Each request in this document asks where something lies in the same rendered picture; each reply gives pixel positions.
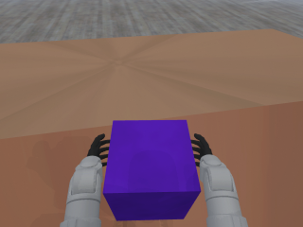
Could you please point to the robot left forearm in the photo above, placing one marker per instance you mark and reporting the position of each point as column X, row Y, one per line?
column 84, row 194

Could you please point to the robot right hand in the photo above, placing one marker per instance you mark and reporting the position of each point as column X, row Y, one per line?
column 203, row 147

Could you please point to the carton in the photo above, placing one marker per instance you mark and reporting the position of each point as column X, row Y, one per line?
column 151, row 172

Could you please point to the robot right forearm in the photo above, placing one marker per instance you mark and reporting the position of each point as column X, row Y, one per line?
column 222, row 201

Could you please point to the robot left hand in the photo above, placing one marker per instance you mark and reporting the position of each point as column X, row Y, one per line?
column 96, row 150

